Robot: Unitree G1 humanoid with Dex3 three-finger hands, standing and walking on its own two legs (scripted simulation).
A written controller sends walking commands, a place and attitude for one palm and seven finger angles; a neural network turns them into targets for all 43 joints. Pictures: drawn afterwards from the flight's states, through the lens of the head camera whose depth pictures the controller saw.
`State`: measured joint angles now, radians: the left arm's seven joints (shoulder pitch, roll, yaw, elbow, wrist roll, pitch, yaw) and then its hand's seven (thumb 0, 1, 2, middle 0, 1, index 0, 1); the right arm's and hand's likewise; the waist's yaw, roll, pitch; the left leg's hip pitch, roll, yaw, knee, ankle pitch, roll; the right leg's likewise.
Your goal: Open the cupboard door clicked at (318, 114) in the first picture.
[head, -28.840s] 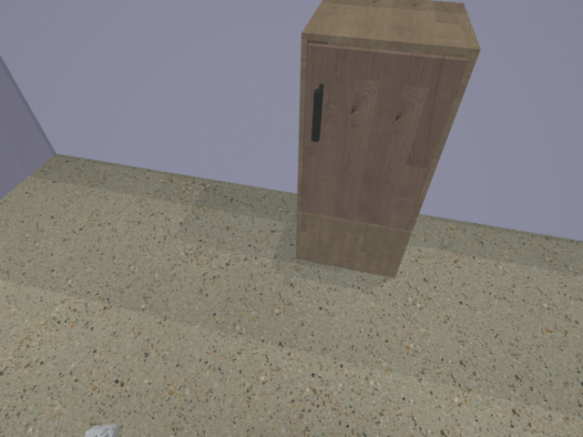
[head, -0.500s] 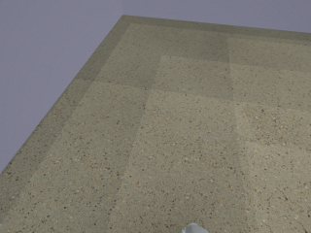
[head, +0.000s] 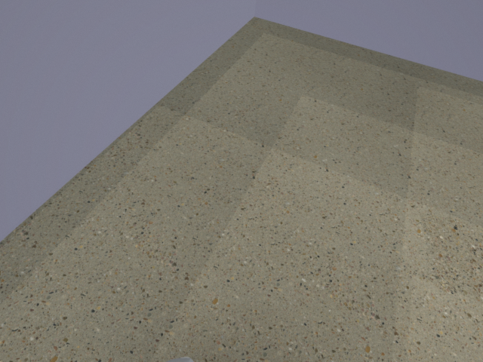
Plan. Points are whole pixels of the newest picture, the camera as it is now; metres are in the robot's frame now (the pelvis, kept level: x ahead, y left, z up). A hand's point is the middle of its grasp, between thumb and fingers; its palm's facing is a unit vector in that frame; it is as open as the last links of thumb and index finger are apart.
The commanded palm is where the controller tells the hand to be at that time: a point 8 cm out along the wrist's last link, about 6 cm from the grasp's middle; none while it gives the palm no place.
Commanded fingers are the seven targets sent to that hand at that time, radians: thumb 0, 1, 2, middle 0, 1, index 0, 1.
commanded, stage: turn to face it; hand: left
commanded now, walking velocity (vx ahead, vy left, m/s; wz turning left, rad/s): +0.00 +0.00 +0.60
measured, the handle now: out of the picture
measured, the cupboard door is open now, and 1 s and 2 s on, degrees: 48 48 48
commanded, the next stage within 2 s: none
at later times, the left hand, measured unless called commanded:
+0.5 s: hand out of the picture +0.04 +0.16 -0.14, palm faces +0.30 -0.91 -0.27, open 7.4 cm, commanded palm none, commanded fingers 0.00 0.90 0.90 -0.20 -0.30 -0.20 -0.30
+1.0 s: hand out of the picture +0.02 +0.15 -0.14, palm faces +0.57 -0.76 -0.31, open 7.4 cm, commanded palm none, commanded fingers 0.00 0.90 0.90 -0.20 -0.30 -0.20 -0.30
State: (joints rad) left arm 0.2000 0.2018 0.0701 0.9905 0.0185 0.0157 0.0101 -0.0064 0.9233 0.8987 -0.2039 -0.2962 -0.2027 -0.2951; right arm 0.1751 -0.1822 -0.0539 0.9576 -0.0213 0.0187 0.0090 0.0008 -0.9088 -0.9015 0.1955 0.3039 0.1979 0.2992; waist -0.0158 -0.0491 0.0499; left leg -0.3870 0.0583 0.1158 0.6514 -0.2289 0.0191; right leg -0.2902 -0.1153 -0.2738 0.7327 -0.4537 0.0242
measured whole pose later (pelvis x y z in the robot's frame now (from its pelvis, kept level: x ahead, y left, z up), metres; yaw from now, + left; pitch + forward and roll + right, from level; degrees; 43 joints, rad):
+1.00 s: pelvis +0.05 -0.09 +0.00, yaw +36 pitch +0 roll +1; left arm 0.16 0.23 0.06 0.85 0.03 0.02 0.01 0.00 0.91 0.90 -0.20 -0.30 -0.20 -0.29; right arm 0.15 -0.25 -0.08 0.91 -0.01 0.08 0.01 0.00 -0.90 -0.90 0.20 0.30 0.20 0.30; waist -0.01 0.03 0.10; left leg -0.46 -0.02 -0.08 0.89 -0.45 -0.03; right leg -0.31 -0.06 -0.06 0.63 -0.32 0.01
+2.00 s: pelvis +0.09 -0.08 +0.00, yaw +74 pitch +0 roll +0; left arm 0.24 0.22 0.05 0.89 0.02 0.03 0.00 0.00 0.90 0.90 -0.21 -0.30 -0.21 -0.30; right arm 0.12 -0.25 -0.07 0.89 -0.01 0.05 0.03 0.00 -0.91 -0.90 0.20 0.30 0.20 0.30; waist 0.00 -0.06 0.10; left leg -0.32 0.01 0.07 0.60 -0.25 -0.01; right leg -0.26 -0.15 -0.21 0.72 -0.45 0.05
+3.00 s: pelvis +0.15 -0.07 +0.01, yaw +107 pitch +0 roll +0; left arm 0.17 0.25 0.07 0.88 0.01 0.04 0.00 0.00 0.91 0.90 -0.20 -0.30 -0.20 -0.29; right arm 0.15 -0.21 -0.05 0.92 -0.02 0.05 0.00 0.00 -0.90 -0.90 0.20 0.30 0.20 0.30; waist 0.00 0.01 0.08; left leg -0.31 -0.01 -0.08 0.57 -0.27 -0.02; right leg -0.31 -0.04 -0.04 0.65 -0.35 0.06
